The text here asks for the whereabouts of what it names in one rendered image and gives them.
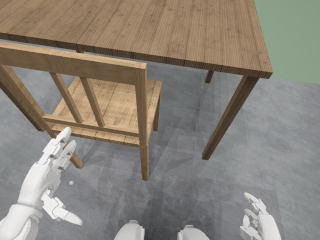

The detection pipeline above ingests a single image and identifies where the left robot forearm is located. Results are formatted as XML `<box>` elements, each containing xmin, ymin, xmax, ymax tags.
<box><xmin>0</xmin><ymin>203</ymin><xmax>43</xmax><ymax>240</ymax></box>

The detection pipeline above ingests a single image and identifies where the right robot shin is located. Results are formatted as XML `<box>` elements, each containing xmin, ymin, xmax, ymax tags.
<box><xmin>184</xmin><ymin>225</ymin><xmax>194</xmax><ymax>229</ymax></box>

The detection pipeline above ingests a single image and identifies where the robot right hand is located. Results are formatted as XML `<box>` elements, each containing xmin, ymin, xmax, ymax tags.
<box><xmin>240</xmin><ymin>192</ymin><xmax>282</xmax><ymax>240</ymax></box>

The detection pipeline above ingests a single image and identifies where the robot left hand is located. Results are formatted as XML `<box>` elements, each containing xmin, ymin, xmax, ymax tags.
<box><xmin>17</xmin><ymin>127</ymin><xmax>83</xmax><ymax>227</ymax></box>

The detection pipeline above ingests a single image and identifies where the robot left thigh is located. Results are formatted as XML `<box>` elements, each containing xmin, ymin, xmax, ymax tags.
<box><xmin>114</xmin><ymin>223</ymin><xmax>145</xmax><ymax>240</ymax></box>

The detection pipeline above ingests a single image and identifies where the chair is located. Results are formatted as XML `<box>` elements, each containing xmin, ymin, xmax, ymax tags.
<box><xmin>0</xmin><ymin>41</ymin><xmax>162</xmax><ymax>181</ymax></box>

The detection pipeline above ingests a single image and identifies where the table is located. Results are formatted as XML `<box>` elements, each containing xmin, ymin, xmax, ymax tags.
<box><xmin>0</xmin><ymin>0</ymin><xmax>273</xmax><ymax>160</ymax></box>

